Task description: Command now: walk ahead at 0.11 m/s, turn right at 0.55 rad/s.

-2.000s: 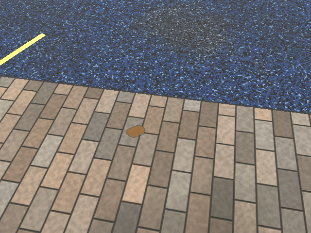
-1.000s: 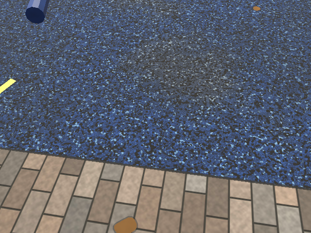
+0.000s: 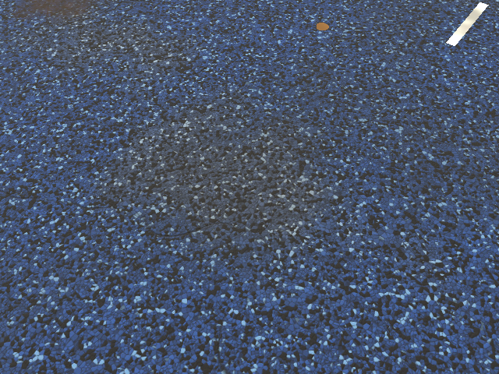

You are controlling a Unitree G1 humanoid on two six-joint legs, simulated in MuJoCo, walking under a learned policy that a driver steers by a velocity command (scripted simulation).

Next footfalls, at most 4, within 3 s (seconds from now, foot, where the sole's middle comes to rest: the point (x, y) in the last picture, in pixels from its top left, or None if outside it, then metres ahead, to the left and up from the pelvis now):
0.42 left None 0.15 0.14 -0.76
0.84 right None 0.31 -0.19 -0.76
1.36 left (324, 289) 0.67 -0.15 -0.76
1.90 right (390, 210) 0.94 -0.37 -0.76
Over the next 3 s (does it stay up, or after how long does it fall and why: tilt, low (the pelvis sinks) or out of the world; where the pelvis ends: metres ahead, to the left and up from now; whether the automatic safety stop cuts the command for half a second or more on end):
stays up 1.03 -0.27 0.02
